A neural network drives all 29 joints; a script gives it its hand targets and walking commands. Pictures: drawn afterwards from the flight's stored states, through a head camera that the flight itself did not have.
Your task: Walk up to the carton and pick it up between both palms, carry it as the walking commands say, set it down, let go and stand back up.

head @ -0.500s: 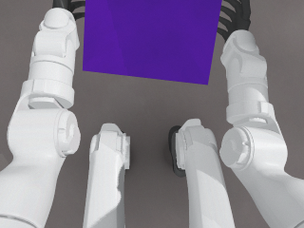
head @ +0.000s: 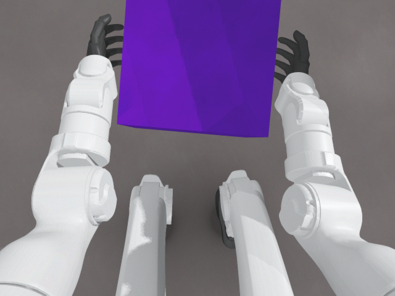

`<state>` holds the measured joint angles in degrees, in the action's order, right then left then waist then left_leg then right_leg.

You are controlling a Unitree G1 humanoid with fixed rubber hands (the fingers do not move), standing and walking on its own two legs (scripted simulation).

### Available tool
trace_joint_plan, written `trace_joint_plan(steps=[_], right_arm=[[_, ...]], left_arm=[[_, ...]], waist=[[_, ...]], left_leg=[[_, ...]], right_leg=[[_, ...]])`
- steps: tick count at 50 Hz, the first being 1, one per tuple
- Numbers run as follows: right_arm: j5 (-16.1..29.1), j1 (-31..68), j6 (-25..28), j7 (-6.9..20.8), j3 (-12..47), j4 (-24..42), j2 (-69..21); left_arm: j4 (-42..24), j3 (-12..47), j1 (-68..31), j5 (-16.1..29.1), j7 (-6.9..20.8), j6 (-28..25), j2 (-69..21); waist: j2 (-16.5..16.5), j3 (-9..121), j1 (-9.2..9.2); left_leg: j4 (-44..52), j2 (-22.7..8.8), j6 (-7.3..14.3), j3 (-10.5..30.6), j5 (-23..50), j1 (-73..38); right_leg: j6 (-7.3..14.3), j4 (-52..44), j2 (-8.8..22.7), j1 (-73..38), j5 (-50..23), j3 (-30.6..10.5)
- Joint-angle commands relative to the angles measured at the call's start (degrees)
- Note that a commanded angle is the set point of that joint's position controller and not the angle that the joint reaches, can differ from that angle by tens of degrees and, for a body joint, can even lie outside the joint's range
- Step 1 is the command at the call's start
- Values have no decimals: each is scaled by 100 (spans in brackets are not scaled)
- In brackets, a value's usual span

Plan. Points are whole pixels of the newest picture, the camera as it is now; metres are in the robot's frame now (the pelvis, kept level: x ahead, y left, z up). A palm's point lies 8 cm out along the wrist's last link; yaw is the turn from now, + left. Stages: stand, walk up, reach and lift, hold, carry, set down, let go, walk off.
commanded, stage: reach and lift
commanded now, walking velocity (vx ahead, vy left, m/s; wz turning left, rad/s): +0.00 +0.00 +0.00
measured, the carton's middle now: (198, 63) +0.55 -0.01 -0.15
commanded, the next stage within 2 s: none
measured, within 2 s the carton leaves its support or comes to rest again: neither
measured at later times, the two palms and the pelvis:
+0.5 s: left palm (84, 51) +0.50 +0.17 -0.01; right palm (318, 71) +0.47 -0.18 +0.00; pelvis +0.01 +0.00 +0.06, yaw +0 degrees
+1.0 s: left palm (59, 37) +0.48 +0.17 +0.07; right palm (355, 64) +0.45 -0.18 +0.08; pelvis +0.03 +0.01 +0.12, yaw +1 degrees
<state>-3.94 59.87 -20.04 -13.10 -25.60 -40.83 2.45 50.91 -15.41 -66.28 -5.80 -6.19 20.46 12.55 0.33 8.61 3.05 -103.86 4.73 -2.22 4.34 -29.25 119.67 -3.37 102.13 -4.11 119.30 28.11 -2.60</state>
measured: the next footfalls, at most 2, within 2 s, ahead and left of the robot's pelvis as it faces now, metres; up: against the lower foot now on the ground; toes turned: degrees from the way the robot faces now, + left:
none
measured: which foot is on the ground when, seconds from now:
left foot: down 0.00-1.00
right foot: down 0.00-1.00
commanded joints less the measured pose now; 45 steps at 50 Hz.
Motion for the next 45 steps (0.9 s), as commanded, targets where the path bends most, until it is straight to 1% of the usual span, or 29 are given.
trace_joint_plan(steps=[1,11,25,34,45], right_arm=[[871,4201,110,2513,2813,460,-5154],[814,3939,80,2546,2801,445,-5260],[776,3389,114,2667,2818,357,-5342],[724,3011,137,2711,2837,358,-5424],[650,2536,137,2749,2919,442,-5561]], left_arm=[[-844,2019,-3574,938,2071,-340,-5716],[-892,2033,-3371,936,2106,-326,-5827],[-1012,2161,-2896,900,2045,-358,-6078],[-1035,2192,-2534,874,2048,-390,-6164],[-1055,2227,-2083,840,2133,-415,-6246]], waist=[[-448,6357,18],[-476,6290,72],[-579,6152,120],[-549,5918,125],[-472,5660,125]], left_leg=[[1107,291,219,-788,1312,-3643],[1485,323,199,-748,1314,-4027],[2081,334,135,-654,1522,-4881],[2509,328,129,-614,1572,-5254],[3079,311,157,-570,1629,-5651]], right_leg=[[143,-933,-344,-3533,-1396,853],[149,-1315,-346,-3946,-1420,817],[191,-1850,-366,-4256,-1486,787],[202,-2286,-365,-4646,-1543,733],[197,-2887,-343,-5309,-1692,633]])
